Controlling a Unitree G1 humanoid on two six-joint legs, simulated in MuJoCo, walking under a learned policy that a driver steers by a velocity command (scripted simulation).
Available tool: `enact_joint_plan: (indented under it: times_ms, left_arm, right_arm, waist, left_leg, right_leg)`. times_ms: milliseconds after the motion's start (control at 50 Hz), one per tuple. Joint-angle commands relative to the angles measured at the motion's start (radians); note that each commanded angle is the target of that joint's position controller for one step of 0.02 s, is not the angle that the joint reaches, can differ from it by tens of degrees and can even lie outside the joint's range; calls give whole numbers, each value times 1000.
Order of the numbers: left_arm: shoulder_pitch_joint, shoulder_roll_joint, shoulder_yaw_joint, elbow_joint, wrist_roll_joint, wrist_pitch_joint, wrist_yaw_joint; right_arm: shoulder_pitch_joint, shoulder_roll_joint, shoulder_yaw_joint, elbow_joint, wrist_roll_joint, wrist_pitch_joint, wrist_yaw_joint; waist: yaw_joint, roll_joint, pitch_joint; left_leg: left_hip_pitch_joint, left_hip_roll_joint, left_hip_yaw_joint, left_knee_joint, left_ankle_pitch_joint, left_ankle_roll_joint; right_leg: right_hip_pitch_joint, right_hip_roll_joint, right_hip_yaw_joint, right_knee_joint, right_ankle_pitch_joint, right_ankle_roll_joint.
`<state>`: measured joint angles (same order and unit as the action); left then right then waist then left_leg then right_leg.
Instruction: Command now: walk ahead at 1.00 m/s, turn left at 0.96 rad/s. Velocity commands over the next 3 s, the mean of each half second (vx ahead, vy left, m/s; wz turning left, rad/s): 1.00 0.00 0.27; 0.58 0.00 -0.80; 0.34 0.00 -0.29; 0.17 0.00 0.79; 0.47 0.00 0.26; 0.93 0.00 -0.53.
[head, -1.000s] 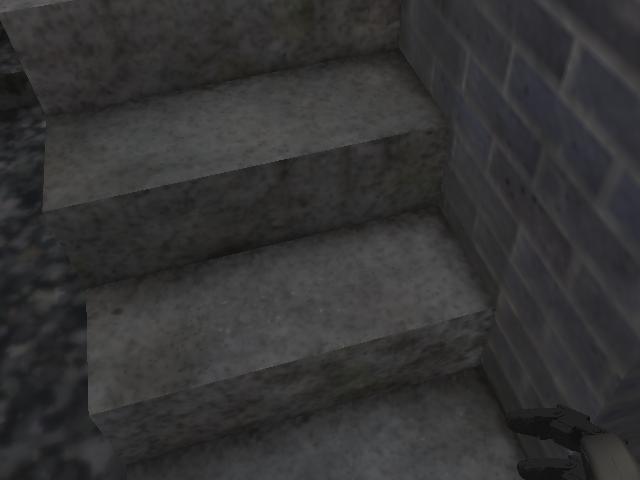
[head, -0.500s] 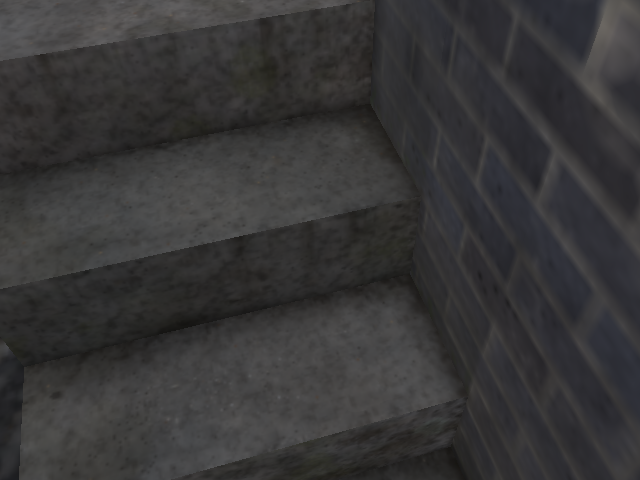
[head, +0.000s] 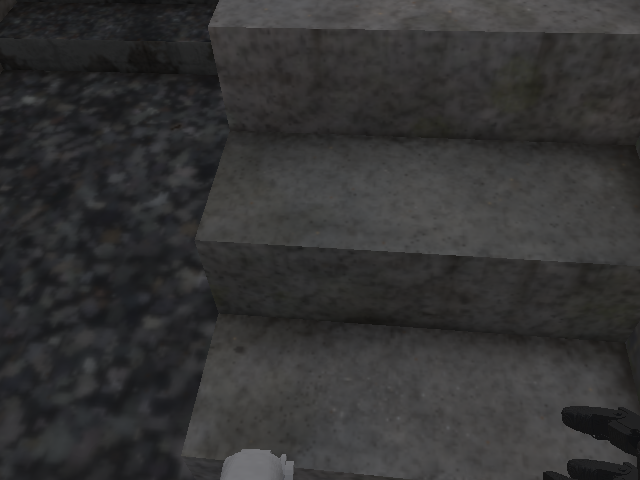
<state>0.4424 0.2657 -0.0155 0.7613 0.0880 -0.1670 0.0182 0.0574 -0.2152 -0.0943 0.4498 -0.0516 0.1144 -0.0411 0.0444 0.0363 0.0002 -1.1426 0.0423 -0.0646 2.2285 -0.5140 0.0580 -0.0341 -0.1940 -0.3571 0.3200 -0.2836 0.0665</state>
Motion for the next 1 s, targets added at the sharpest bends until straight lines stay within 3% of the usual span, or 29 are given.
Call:
enact_joint_plan:
  times_ms: [20,80,120,140,160,180,200,280,320,380,480,500,540,560,580,600,620,640,660,720,740,760,800,820,860,920,940,980,1000]
  left_arm:
    - [-25,189,77,15,-1,48,19]
    - [-211,172,73,9,-25,53,-8]
    - [-147,342,118,0,-65,53,-10]
    - [-171,313,91,-12,-91,55,-23]
    - [-279,325,111,-69,-123,62,-40]
    - [-334,174,88,-163,-112,36,-92]
    - [-402,47,60,-209,-81,60,-115]
    - [-343,-116,15,-45,-69,98,-22]
    - [-319,-161,7,-10,-75,117,-5]
    - [-368,-175,29,-20,-114,150,0]
    - [-469,-122,55,-178,-121,181,27]
    - [-276,-63,66,-135,-129,200,10]
    - [191,59,140,48,-128,207,-30]
    - [336,64,149,45,-93,214,-25]
    - [449,74,163,58,-83,217,-29]
    - [405,35,141,107,-66,201,-40]
    - [-4,32,110,13,-63,175,-18]
    - [-205,65,114,-58,-116,161,5]
    - [-246,57,111,-49,-112,147,12]
    - [-190,61,110,31,-98,99,11]
    - [5,-13,73,53,4,80,-39]
    - [136,-89,53,126,34,76,-55]
    - [84,64,71,97,-30,82,-79]
    - [87,112,67,96,-53,98,-89]
    - [282,86,36,140,-12,115,-115]
    - [602,-73,-4,241,-18,99,-74]
    - [571,-92,-9,246,11,117,-74]
    - [86,62,44,19,-16,127,-126]
    - [-13,250,114,-17,-42,119,-158]
  right_arm:
    - [-224,14,6,-133,30,-23,16]
    - [-144,16,29,-125,66,-31,29]
    - [49,-14,21,-72,103,-32,25]
    - [311,-40,-4,32,85,-52,19]
    - [434,-128,-38,76,86,-65,19]
    - [453,-377,-101,142,85,-60,4]
    - [229,-401,-101,96,106,-57,-25]
    - [95,-102,-10,246,57,-153,32]
    - [246,-88,-15,354,55,-204,48]
    - [136,-98,-13,326,55,-213,17]
    - [112,-163,0,365,30,-269,17]
    - [31,-216,2,323,29,-249,1]
    - [-95,-238,8,221,116,-225,-63]
    - [-141,-286,12,222,106,-233,-52]
    - [-266,-288,-3,196,120,-222,-30]
    - [-441,-112,48,151,104,-217,11]
    - [-301,102,99,71,59,-190,55]
    - [-110,73,93,78,-16,-173,77]
    - [-38,28,81,102,-38,-173,93]
    - [-124,-11,82,62,-57,-199,77]
    - [-155,-134,64,-72,81,-197,75]
    - [-290,-138,61,-107,51,-190,58]
    - [-457,-87,86,-286,-32,-110,92]
    - [-255,-1,99,-172,-4,-83,80]
    - [-149,-6,95,-113,56,-93,6]
    - [-489,-1,126,-200,-12,-176,23]
    - [-485,63,136,-212,3,-183,23]
    - [-459,36,124,-276,16,-193,17]
    - [-349,22,113,-267,15,-136,65]
  waist:
    - [-6,-209,101]
    - [-116,-203,56]
    - [-177,-200,-144]
    - [-280,-255,-280]
    - [-384,-134,-259]
    - [-315,420,-321]
    - [-207,460,-273]
    - [-33,342,-48]
    - [-23,306,-43]
    - [8,302,72]
    - [93,91,162]
    - [193,103,106]
    - [351,45,-209]
    - [415,119,-293]
    - [523,86,-306]
    - [501,-125,-94]
    - [130,-466,14]
    - [-16,-362,34]
    - [-60,-233,30]
    - [-38,-87,47]
    - [-3,-427,75]
    - [21,-178,-35]
    - [-64,-113,-177]
    - [-72,-128,-210]
    - [-17,-78,-212]
    - [126,-116,-162]
    - [99,-144,-225]
    - [-104,-37,-276]
    - [-218,-100,-308]
  left_leg:
    - [-395,12,1,45,-37,21]
    - [202,87,138,-657,74,70]
    - [669,-59,173,-879,-253,110]
    - [916,-261,243,-744,-74,107]
    - [992,-226,-83,-1162,-64,173]
    - [1075,-32,-720,-1847,-192,183]
    - [892,45,-996,-2041,-344,162]
    - [584,75,-361,-1580,-260,154]
    - [698,102,-242,-1598,-163,101]
    - [748,249,-229,-1827,-93,78]
    - [812,235,89,-2146,64,40]
    - [770,194,216,-2241,223,27]
    - [703,143,351,-1910,1652,103]
    - [816,240,314,-1667,2048,111]
    - [829,179,298,-1196,1896,86]
    - [651,-18,203,-727,973,31]
    - [512,-192,26,-553,390,-10]
    - [479,-160,-35,-487,404,-12]
    - [440,-148,-39,-450,446,-10]
    - [228,-129,-28,-297,243,-26]
    - [102,-202,-182,-438,295,97]
    - [153,-180,-95,-616,231,87]
    - [139,-171,20,-840,-89,23]
    - [-68,-162,17,-560,89,-37]
    - [-390,-201,-49,-152,46,-107]
    - [-600,-179,64,-307,-225,-20]
    - [-502,-154,57,-491,-158,8]
    - [209,-192,73,-893,-174,9]
    - [658,-286,257,-1075,-391,-82]
  right_leg:
    - [199,-271,154,-157,13,-196]
    - [-122,-102,-106,-203,344,-115]
    - [-113,-147,-29,5,1119,-178]
    - [-169,-199,35,237,1840,-239]
    - [-362,-102,77,642,1470,-153]
    - [-591,174,178,1074,155,-66]
    - [-643,213,457,1433,163,-68]
    - [-802,184,455,1723,143,-151]
    - [-968,270,522,1793,-1,-196]
    - [-1211,336,532,1932,3,-179]
    - [-1208,289,360,1674,-285,-200]
    - [-906,233,312,1337,-205,-217]
    - [-101,423,151,1235,-98,-187]
    - [-30,394,192,1239,-153,-202]
    - [-20,352,358,948,-190,-295]
    - [-194,340,556,589,-138,-355]
    - [-467,296,1094,234,-118,-388]
    - [-571,270,1299,117,-379,-359]
    - [-599,255,1372,115,-513,-344]
    - [-574,310,1155,248,-209,-350]
    - [-640,393,830,465,243,-351]
    - [-534,389,803,394,431,-332]
    - [-391,291,1039,166,667,-421]
    - [-175,169,1229,192,793,-380]
    - [166,112,1168,323,1070,-273]
    - [402,209,944,380,957,-186]
    - [287,255,902,369,864,-183]
    - [-371,302,983,157,1104,-240]
    - [-619,215,1115,-45,1582,-386]
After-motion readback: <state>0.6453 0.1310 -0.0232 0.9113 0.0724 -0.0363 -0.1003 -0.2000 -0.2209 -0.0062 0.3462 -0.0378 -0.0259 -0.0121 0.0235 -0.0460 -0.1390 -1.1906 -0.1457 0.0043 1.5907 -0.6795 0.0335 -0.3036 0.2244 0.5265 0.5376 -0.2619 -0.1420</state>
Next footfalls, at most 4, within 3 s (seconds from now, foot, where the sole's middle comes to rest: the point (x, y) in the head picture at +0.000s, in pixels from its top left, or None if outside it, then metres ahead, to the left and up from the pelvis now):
0.14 left None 0.20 0.19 -0.59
0.58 right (359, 397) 0.48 0.01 -0.39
1.02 left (289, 195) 0.72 0.12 -0.19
1.42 right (520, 234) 0.64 -0.21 -0.20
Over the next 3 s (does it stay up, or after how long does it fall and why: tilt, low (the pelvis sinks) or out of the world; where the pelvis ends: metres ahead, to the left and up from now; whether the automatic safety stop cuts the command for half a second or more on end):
stays up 1.21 -0.22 0.99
